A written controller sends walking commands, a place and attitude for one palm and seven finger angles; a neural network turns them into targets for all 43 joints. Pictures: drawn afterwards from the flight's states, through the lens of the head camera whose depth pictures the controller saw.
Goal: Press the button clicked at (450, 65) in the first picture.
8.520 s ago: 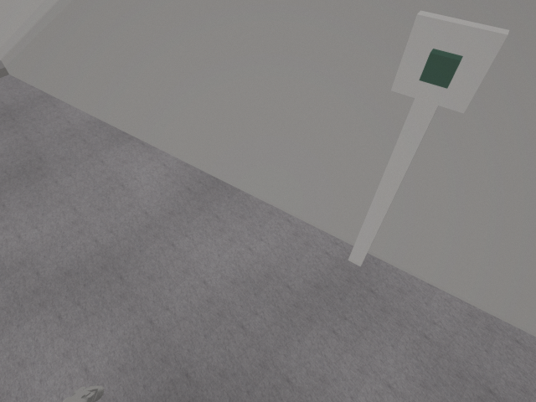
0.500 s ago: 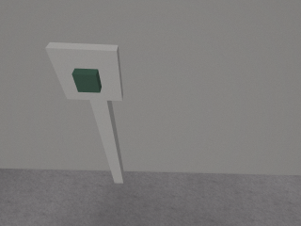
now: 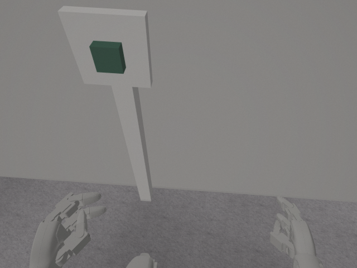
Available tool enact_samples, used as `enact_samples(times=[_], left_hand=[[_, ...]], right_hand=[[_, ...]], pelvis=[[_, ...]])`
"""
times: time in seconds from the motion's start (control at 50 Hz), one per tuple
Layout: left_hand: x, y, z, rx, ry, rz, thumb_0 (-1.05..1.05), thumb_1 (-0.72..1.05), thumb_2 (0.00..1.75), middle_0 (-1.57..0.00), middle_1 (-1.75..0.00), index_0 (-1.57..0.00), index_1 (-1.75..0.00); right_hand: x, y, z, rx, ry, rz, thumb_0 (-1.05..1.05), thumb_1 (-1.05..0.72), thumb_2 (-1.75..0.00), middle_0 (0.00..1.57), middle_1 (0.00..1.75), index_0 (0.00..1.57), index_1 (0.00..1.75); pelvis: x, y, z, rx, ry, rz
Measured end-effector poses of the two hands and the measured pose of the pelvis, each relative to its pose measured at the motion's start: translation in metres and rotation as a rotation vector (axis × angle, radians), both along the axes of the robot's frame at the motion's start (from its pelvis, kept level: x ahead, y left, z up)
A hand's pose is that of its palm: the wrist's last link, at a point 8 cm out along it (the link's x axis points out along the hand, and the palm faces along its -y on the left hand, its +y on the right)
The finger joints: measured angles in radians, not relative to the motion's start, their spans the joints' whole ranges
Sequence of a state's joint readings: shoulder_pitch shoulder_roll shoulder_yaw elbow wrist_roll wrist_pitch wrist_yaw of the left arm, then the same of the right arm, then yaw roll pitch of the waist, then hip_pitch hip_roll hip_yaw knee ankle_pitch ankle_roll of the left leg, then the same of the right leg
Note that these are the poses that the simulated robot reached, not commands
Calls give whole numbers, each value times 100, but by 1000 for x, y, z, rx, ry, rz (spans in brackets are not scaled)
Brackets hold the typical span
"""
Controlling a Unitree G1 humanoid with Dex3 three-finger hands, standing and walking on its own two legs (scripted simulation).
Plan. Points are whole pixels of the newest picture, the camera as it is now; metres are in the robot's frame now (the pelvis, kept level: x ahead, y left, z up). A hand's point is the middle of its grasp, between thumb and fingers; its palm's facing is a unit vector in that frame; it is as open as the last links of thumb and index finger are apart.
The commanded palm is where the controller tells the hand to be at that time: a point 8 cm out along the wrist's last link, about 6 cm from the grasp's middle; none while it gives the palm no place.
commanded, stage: raise the hand and make a fist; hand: left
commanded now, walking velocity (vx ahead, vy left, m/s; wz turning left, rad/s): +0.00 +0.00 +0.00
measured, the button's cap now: (109, 56) +0.52 +0.22 +0.20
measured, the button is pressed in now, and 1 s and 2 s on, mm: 0 0 0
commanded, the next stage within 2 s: aim a knuckle at the button in 1.52 s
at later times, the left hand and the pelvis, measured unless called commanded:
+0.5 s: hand (72, 196) +0.22 +0.21 +0.11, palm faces +0.04 -1.00 -0.05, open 3.1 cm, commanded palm +0.19 +0.27 +0.12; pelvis +0.01 +0.03 +0.03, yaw -1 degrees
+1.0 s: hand (46, 161) +0.24 +0.24 +0.18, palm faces +0.07 -1.00 -0.07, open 3.1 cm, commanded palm +0.21 +0.29 +0.19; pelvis +0.02 +0.03 +0.05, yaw +1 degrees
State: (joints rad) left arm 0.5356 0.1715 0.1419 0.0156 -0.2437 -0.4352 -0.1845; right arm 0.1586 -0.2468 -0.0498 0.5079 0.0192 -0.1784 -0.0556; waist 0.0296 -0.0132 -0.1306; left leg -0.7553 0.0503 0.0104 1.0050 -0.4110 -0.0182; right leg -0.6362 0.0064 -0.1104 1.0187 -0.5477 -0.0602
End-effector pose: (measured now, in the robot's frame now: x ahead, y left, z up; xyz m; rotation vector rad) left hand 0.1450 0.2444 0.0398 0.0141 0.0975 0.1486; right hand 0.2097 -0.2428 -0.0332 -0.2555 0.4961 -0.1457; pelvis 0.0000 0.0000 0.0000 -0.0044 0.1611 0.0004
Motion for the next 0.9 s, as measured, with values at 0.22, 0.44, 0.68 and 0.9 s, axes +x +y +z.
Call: enact_samples(times=[0.22,0.44,0.68,0.9], left_hand=[[40,-2,40,12,-71,-171,1,90,90,-92,-110,-93,-110],[48,20,68,39,-87,-104,1,90,90,-120,-140,-120,-140],[59,33,98,48,-134,-97,2,90,90,-129,-149,-129,-149],[67,43,129,58,-144,-89,1,90,90,-130,-150,-130,-150]], right_hand=[[-51,32,-26,87,140,-13,1,-91,-90,21,30,20,30],[-73,28,-16,59,182,-59,1,-91,-90,21,30,20,30],[-26,44,17,46,43,7,1,-91,-90,20,30,20,30],[-6,68,31,89,-1,83,1,-91,-90,21,30,20,30]], pelvis=[[-6,7,11,-24,-28,6],[5,24,27,-19,-53,-8],[14,34,38,-23,-95,1],[18,33,48,-19,-142,8]])
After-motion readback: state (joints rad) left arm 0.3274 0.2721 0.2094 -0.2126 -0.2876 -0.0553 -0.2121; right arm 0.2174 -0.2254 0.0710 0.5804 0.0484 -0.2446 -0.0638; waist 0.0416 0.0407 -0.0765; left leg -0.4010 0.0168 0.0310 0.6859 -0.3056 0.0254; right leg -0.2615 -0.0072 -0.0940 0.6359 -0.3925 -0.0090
